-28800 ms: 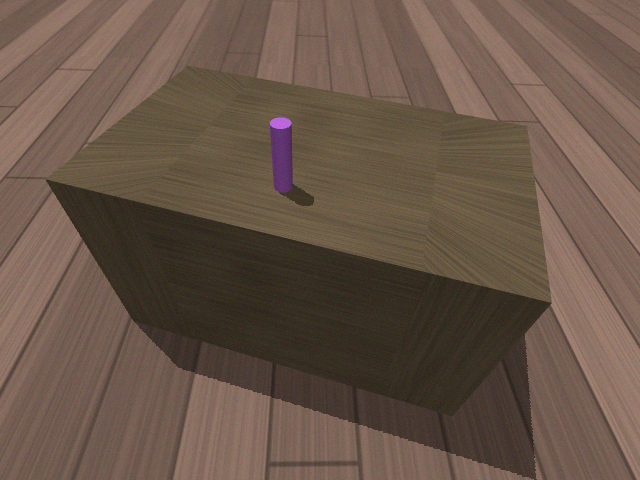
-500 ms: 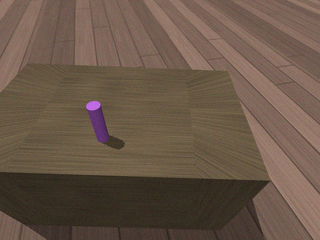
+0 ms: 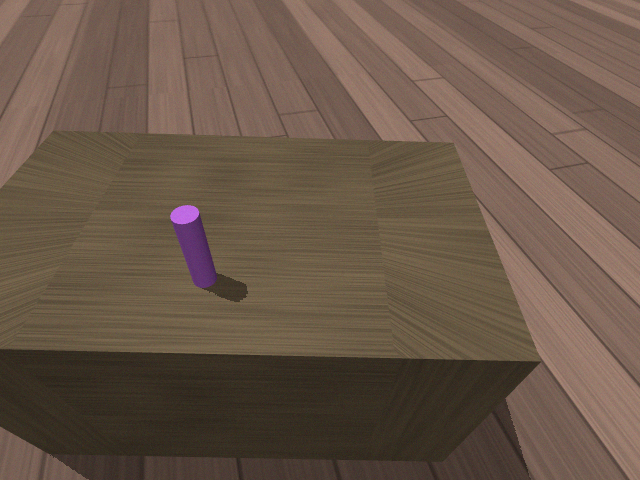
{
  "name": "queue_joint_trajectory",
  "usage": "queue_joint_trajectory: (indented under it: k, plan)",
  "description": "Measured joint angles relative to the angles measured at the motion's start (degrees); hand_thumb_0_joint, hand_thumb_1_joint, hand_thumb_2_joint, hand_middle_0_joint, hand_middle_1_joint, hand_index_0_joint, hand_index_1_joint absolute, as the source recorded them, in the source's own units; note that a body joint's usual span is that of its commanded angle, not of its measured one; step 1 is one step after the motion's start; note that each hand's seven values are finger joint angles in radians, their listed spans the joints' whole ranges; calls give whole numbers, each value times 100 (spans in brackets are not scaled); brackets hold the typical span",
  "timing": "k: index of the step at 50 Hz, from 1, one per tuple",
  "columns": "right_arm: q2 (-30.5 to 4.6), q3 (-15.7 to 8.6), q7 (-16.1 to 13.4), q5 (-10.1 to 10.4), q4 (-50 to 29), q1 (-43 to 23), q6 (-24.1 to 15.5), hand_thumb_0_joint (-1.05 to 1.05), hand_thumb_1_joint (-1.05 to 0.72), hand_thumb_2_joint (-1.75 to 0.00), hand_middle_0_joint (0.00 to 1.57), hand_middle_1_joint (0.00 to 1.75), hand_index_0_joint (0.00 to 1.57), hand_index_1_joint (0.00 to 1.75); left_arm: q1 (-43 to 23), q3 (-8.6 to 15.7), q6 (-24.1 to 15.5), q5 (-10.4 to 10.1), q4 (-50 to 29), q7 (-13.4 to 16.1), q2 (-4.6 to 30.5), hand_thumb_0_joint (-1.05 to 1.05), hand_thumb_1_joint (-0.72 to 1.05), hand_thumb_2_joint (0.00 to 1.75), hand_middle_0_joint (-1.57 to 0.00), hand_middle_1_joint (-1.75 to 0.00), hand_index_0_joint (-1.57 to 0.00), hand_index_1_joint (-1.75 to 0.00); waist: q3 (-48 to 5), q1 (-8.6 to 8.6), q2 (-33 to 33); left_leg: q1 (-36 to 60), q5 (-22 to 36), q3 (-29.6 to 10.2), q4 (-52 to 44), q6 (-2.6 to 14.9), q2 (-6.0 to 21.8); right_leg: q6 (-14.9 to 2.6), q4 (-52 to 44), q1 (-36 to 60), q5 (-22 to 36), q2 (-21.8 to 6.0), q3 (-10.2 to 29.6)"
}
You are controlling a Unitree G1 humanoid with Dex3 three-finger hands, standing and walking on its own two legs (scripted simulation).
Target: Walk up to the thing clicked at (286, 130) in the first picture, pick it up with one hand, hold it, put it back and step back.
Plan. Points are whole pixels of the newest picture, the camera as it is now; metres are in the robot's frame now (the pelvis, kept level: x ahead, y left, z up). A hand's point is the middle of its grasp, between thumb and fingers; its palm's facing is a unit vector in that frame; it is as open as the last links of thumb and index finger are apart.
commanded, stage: stand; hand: left
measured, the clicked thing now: (195, 249) +0.52 +0.23 -0.05
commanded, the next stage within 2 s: step back in 0.44 s
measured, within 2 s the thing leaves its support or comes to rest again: neither
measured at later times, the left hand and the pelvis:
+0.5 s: hand out of the picture +0.08 +0.25 -0.16, palm faces -0.01 -0.94 -0.34, open 7.4 cm; pelvis +0.00 +0.00 +0.00, yaw +0 degrees
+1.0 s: hand out of the picture +0.04 +0.32 -0.18, palm faces -0.11 -0.93 -0.34, open 7.4 cm; pelvis -0.08 +0.07 -0.01, yaw -4 degrees
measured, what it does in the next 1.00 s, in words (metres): walks backwards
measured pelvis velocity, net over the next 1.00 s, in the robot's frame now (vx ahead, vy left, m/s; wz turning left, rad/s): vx -0.08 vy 0.07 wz -0.06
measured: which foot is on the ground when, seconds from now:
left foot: down 0.00-1.00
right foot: down 0.00-0.74, up 0.76-1.00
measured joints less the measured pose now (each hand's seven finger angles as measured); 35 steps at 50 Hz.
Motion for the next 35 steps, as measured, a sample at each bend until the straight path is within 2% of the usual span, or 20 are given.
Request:
queue_joint_trajectory:
  k: [22,25,28,32,34,35]
  plan:
    - [-20,-3,8,8,-13,43,8,1,-90,-90,20,30,21,30,35,-9,-1,2,-32,-11,-5,1,90,90,-20,-30,-20,-30,44,-15,-28,-22,-41,15,-10,-13,32,-14,-5,-33,-37,31,9]
    - [-66,-55,18,40,-135,-86,85,1,-90,-90,20,30,21,30,-29,124,48,-65,-242,-1,8,1,90,90,-20,-30,-20,-30,165,-10,-6,-287,-188,23,380,17,42,-21,227,-234,-94,48,27]
    - [-159,-124,-1,79,-352,-278,148,1,-90,-90,20,30,21,30,-184,227,90,-84,-506,31,62,1,90,90,-20,-30,-20,-30,454,-18,11,-761,-287,49,1098,175,15,-32,469,-478,-105,31,46]
    - [-301,-232,21,72,-653,-377,257,1,-90,-90,20,30,21,30,-330,285,175,35,-857,61,142,1,90,90,-20,-30,-20,-30,689,-1,-89,-1411,-1420,40,2552,409,-320,6,801,-861,-104,-131,196]
    - [-344,-266,49,83,-776,-319,272,1,-90,-90,20,30,20,30,-379,288,230,92,-999,78,206,1,90,90,-20,-30,-20,-30,694,-39,-134,-1481,-1503,46,2732,467,-396,48,980,-1065,-120,-192,231]
    - [-357,-278,56,78,-828,-264,267,1,-90,-90,20,30,20,30,-410,289,263,109,-1065,88,245,1,90,90,-20,-30,-20,-30,678,-68,-150,-1431,-1352,56,2592,479,-387,95,1098,-1176,-146,-211,230]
